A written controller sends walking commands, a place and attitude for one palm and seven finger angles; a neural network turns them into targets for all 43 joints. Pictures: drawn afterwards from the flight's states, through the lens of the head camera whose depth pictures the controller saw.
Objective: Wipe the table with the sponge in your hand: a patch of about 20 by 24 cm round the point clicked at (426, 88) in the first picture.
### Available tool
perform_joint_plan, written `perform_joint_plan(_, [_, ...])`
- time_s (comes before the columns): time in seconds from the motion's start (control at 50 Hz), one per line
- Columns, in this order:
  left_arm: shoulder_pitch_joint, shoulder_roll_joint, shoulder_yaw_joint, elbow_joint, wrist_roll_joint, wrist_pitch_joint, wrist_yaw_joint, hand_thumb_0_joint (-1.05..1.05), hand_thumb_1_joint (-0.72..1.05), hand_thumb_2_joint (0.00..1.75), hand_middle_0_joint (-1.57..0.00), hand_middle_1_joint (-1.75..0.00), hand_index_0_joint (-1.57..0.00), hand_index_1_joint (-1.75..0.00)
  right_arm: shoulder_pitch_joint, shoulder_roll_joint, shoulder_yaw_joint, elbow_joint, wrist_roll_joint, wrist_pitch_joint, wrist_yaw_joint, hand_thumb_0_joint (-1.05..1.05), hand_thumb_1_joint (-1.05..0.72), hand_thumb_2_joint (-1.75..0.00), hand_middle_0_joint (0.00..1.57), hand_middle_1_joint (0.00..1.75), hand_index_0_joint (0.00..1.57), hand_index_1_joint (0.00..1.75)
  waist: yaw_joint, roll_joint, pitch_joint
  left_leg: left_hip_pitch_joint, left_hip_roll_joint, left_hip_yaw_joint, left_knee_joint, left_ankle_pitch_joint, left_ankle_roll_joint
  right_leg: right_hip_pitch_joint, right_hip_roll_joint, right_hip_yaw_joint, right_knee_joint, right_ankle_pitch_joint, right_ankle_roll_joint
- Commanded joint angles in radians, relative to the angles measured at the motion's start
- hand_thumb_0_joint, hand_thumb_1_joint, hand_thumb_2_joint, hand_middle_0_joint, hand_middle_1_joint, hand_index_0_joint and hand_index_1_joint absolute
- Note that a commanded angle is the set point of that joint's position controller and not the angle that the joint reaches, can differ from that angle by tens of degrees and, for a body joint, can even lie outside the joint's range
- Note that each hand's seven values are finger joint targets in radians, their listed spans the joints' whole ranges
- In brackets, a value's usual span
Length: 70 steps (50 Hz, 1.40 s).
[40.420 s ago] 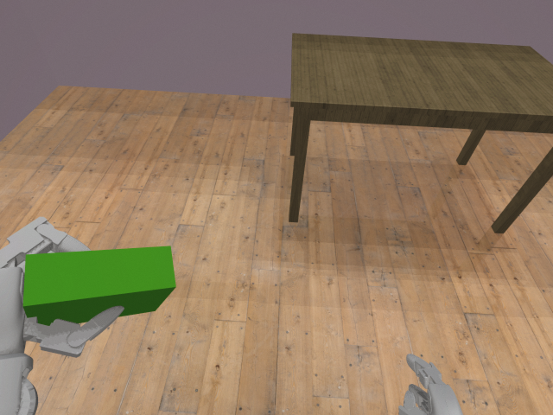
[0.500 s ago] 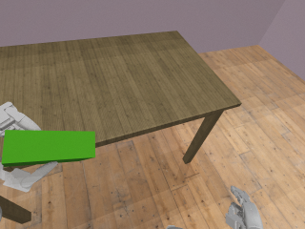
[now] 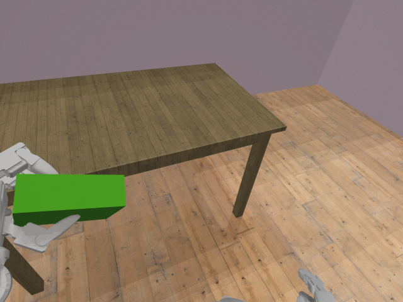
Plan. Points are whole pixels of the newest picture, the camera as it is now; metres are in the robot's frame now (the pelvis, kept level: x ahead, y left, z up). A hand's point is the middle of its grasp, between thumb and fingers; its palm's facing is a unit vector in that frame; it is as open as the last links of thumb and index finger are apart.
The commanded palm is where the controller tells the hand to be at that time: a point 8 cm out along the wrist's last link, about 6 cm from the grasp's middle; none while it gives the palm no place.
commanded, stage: stop stepping back and stand still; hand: left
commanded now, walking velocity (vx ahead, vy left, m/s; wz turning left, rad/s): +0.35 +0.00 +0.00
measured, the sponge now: (86, 199) +0.23 +0.20 +0.16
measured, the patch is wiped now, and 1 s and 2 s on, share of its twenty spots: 0.95 0.95 0.95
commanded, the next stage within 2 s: stand and wait in 0.96 s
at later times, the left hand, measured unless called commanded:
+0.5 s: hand (34, 256) +0.13 +0.21 +0.19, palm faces +0.41 -0.84 -0.37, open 9.4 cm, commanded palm +0.07 +0.24 +0.21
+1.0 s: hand (34, 282) +0.10 +0.20 +0.19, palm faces +0.45 -0.81 -0.39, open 9.4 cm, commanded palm +0.05 +0.24 +0.21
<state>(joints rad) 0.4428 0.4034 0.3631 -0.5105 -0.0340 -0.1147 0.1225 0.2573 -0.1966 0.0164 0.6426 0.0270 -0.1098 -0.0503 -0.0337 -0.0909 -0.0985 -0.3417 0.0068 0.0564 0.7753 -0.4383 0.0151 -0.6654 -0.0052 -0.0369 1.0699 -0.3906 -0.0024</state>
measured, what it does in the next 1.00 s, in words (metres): walks backwards: right foot, then left foot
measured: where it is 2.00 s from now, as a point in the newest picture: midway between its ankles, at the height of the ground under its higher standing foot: outside the picture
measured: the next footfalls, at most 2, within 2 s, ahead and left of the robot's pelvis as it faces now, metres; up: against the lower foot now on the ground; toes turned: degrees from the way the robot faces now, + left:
right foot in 0.18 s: +0.01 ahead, -0.14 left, +0.00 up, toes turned +1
left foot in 0.40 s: -0.04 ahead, +0.09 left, +0.00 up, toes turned +5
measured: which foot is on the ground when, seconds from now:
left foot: down 0.00-0.18, up 0.20-0.38, down 0.40-0.62, up 0.64-0.84, down 0.86-1.00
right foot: up 0.00-0.16, down 0.18-1.00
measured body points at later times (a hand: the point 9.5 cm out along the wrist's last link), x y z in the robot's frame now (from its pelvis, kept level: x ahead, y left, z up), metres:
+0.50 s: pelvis -0.09 -0.04 +0.01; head -0.12 -0.03 +0.46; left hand +0.10 +0.25 +0.21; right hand +0.08 -0.28 -0.05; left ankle -0.08 +0.09 -0.71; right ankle -0.04 -0.12 -0.65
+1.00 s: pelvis -0.09 -0.06 +0.02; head -0.11 -0.06 +0.47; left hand +0.07 +0.24 +0.21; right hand +0.08 -0.29 -0.06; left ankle -0.09 +0.08 -0.70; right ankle -0.03 -0.14 -0.71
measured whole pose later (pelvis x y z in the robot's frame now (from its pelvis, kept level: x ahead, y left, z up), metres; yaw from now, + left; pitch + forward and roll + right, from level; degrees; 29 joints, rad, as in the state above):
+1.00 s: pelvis -0.09 -0.06 +0.02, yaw +4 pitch -1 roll +0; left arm 0.50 0.37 0.32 -0.46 -0.05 -0.12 0.16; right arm 0.24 -0.22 0.00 0.62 0.02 -0.11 -0.08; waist -0.04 0.01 -0.03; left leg -0.29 0.04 0.00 0.63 -0.32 0.00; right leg -0.34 0.01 -0.09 0.59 -0.21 -0.04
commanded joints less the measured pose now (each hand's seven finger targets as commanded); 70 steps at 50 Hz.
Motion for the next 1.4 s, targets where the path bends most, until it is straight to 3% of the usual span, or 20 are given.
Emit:
perform_joint_plan(0.0, [-0.096,0.138,0.085,-0.111,0.004,-0.087,0.012,0.00,0.10,1.30,-1.20,-1.60,-1.20,-1.60,-0.092,-0.119,-0.041,-0.105,0.010,-0.088,0.017,0.00,-0.90,-0.90,0.20,0.30,0.20,0.30,0.013,0.182,0.146,-0.086,0.293,-0.399,-0.496,-0.062,0.214,-0.134,-0.061,0.113,0.272,0.047,0.010])
perform_joint_plan(0.12, [-0.119,0.124,0.072,-0.137,-0.005,-0.090,-0.001,0.00,0.10,1.30,-1.20,-1.60,-1.20,-1.60,-0.122,-0.166,-0.042,-0.152,-0.011,-0.081,-0.010,0.00,-0.90,-0.90,0.20,0.30,0.20,0.30,0.049,0.191,0.021,-0.230,0.099,-0.124,-0.141,-0.176,0.090,0.540,0.021,-0.105,-0.559,0.098,-0.009])
perform_joint_plan(0.14, [-0.118,0.136,0.073,-0.134,0.002,-0.088,-0.004,0.00,0.10,1.30,-1.20,-1.60,-1.20,-1.60,-0.125,-0.156,-0.051,-0.157,-0.010,-0.073,-0.009,0.00,-0.90,-0.90,0.20,0.30,0.20,0.30,0.053,-0.004,0.009,-0.302,0.008,-0.022,0.170,-0.146,0.062,0.577,-0.076,0.027,-0.658,0.103,-0.062])
perform_joint_plan(0.16, [-0.116,0.160,0.080,-0.125,0.007,-0.091,-0.007,0.00,0.10,1.30,-1.20,-1.60,-1.20,-1.60,-0.130,-0.148,-0.058,-0.170,-0.003,-0.066,-0.003,0.00,-0.90,-0.90,0.20,0.30,0.20,0.30,0.032,-0.183,-0.017,-0.365,-0.041,-0.029,0.479,-0.086,0.037,0.527,-0.302,0.373,-0.780,0.044,-0.154])
perform_joint_plan(0.2, [-0.205,0.187,0.087,-0.246,-0.017,-0.114,-0.016,0.00,0.10,1.30,-1.20,-1.60,-1.20,-1.60,-0.117,-0.161,-0.074,-0.149,0.008,-0.066,0.009,0.00,-0.90,-0.90,0.20,0.30,0.20,0.30,0.015,-0.144,0.006,-0.306,0.034,-0.159,0.620,0.065,0.020,0.282,-0.380,0.531,-0.865,-0.223,-0.219])
perform_joint_plan(0.28, [-0.126,0.182,0.099,-0.235,-0.020,-0.098,-0.009,0.00,0.10,1.30,-1.20,-1.60,-1.20,-1.60,-0.128,-0.106,-0.038,-0.126,0.000,-0.039,-0.008,0.00,-0.90,-0.90,0.20,0.30,0.20,0.30,0.000,0.011,0.057,0.024,0.082,-0.055,0.257,0.066,0.050,-0.098,-0.284,0.207,-0.805,-0.338,-0.142])
perform_joint_plan(0.34, [-0.141,0.167,0.091,-0.237,-0.024,-0.090,0.023,0.00,0.10,1.30,-1.20,-1.60,-1.20,-1.60,-0.114,-0.114,-0.026,-0.141,-0.009,-0.071,-0.041,0.00,-0.90,-0.90,0.20,0.30,0.20,0.30,0.004,0.072,-0.039,0.151,0.021,0.048,-0.175,-0.015,0.066,0.065,-0.205,0.122,-0.653,-0.323,-0.103])
perform_joint_plan(0.36, [-0.123,0.146,0.078,-0.206,-0.029,-0.085,0.030,0.00,0.10,1.30,-1.20,-1.60,-1.20,-1.60,-0.106,-0.138,-0.032,-0.157,-0.013,-0.078,-0.052,0.00,-0.90,-0.90,0.20,0.30,0.20,0.30,-0.001,0.220,-0.031,0.163,0.040,-0.019,-0.342,-0.071,0.085,0.100,-0.138,0.068,-0.472,-0.285,-0.078])
perform_joint_plan(0.38, [-0.155,0.136,0.077,-0.237,-0.029,-0.089,0.034,0.00,0.10,1.30,-1.20,-1.60,-1.20,-1.60,-0.109,-0.172,-0.041,-0.174,-0.013,-0.083,-0.048,0.00,-0.90,-0.90,0.20,0.30,0.20,0.30,0.006,0.464,-0.020,0.148,0.193,-0.308,-0.516,-0.192,0.154,0.063,0.012,-0.051,-0.127,-0.187,-0.022])
perform_joint_plan(0.44, [-0.127,0.154,0.096,-0.164,0.005,-0.093,0.028,0.00,0.10,1.30,-1.20,-1.60,-1.20,-1.60,-0.082,-0.123,-0.052,-0.136,0.007,-0.101,-0.006,0.00,-0.90,-0.90,0.20,0.30,0.20,0.30,-0.002,0.320,0.053,0.098,0.288,-0.407,-0.497,0.013,0.236,-0.114,-0.043,0.066,0.217,-0.045,0.008])
perform_joint_plan(0.56, [-0.049,0.120,0.073,-0.130,-0.013,-0.067,0.015,0.00,0.10,1.30,-1.20,-1.60,-1.20,-1.60,-0.129,-0.158,-0.040,-0.160,-0.008,-0.075,-0.013,0.00,-0.90,-0.90,0.20,0.30,0.20,0.30,0.042,0.197,0.061,-0.153,0.154,-0.150,-0.270,-0.117,0.103,0.489,0.012,-0.081,-0.530,0.085,-0.001])
perform_joint_plan(0.58, [-0.054,0.114,0.063,-0.135,-0.014,-0.064,0.013,0.00,0.10,1.30,-1.20,-1.60,-1.20,-1.60,-0.151,-0.157,-0.048,-0.168,-0.011,-0.066,-0.015,0.00,-0.90,-0.90,0.20,0.30,0.20,0.30,0.056,0.081,0.048,-0.254,0.074,-0.064,-0.042,-0.151,0.075,0.580,-0.032,-0.011,-0.630,0.066,-0.035])
perform_joint_plan(0.62, [-0.143,0.169,0.089,-0.212,-0.018,-0.078,0.015,0.00,0.10,1.30,-1.20,-1.60,-1.20,-1.60,-0.162,-0.136,-0.060,-0.183,-0.006,-0.059,-0.011,0.00,-0.90,-0.90,0.20,0.30,0.20,0.30,0.037,-0.185,0.031,-0.371,-0.006,-0.079,0.468,-0.048,0.024,0.463,-0.385,0.604,-0.905,-0.209,-0.197])
perform_joint_plan(0.68, [-0.152,0.190,0.107,-0.274,-0.027,-0.094,0.007,0.00,0.10,1.30,-1.20,-1.60,-1.20,-1.60,-0.125,-0.126,-0.058,-0.127,-0.008,-0.044,-0.004,0.00,-0.90,-0.90,0.20,0.30,0.20,0.30,0.003,0.029,0.063,-0.211,0.079,-0.143,0.423,0.090,0.018,0.231,-0.356,0.430,-0.867,-0.231,-0.196])
perform_joint_plan(0.78, [-0.063,0.146,0.071,-0.228,-0.026,-0.076,0.045,0.00,0.10,1.30,-1.20,-1.60,-1.20,-1.60,-0.139,-0.104,-0.032,-0.157,-0.018,-0.051,-0.047,0.00,-0.90,-0.90,0.20,0.30,0.20,0.30,0.011,0.044,0.007,0.163,0.032,0.018,-0.174,0.060,0.042,0.151,-0.224,0.175,-0.764,-0.292,-0.110])
perform_joint_plan(0.86, [-0.014,0.119,0.080,-0.179,-0.035,-0.072,0.067,0.00,0.10,1.30,-1.20,-1.60,-1.20,-1.60,-0.139,-0.158,-0.054,-0.196,-0.005,-0.057,-0.054,0.00,-0.90,-0.90,0.20,0.30,0.20,0.30,0.034,0.310,-0.023,0.068,0.232,-0.328,-0.468,-0.019,0.125,0.320,0.009,-0.018,-0.392,-0.009,0.020])
perform_joint_plan(0.92, [0.006,0.106,0.071,-0.154,-0.019,-0.061,0.058,0.00,0.10,1.30,-1.20,-1.60,-1.20,-1.60,-0.159,-0.137,-0.044,-0.185,-0.006,-0.061,-0.039,0.00,-0.90,-0.90,0.20,0.30,0.20,0.30,0.036,0.166,0.071,-0.102,0.127,-0.181,-0.367,-0.018,0.067,0.463,-0.019,0.032,-0.602,0.099,0.011])
perform_joint_plan(0.98, [-0.029,0.139,0.070,-0.191,-0.017,-0.076,0.052,0.00,0.10,1.30,-1.20,-1.60,-1.20,-1.60,-0.143,-0.122,-0.052,-0.164,-0.017,-0.060,-0.024,0.00,-0.90,-0.90,0.20,0.30,0.20,0.30,0.018,-0.068,0.040,-0.046,0.019,-0.074,-0.087,0.070,0.016,0.383,-0.236,0.354,-0.845,-0.113,-0.085])
perform_joint_plan(1.12, [-0.074,0.112,0.045,-0.229,-0.011,-0.086,0.070,0.00,0.10,1.30,-1.20,-1.60,-1.20,-1.60,-0.171,-0.137,-0.040,-0.176,-0.024,-0.057,-0.036,0.00,-0.90,-0.90,0.20,0.30,0.20,0.30,0.032,0.245,0.029,0.077,0.108,-0.190,-0.410,0.190,0.051,0.418,-0.056,0.092,-0.647,0.146,-0.015])
perform_joint_plan(1.38, [-0.053,0.093,0.027,-0.203,-0.021,-0.073,0.059,0.00,0.10,1.30,-1.20,-1.60,-1.20,-1.60,-0.183,-0.135,-0.037,-0.202,-0.021,-0.032,-0.026,0.00,-0.90,-0.90,0.20,0.30,0.20,0.30,0.039,0.177,-0.030,0.101,0.100,-0.153,-0.391,0.454,0.013,0.559,-0.052,0.060,-0.634,0.415,-0.007])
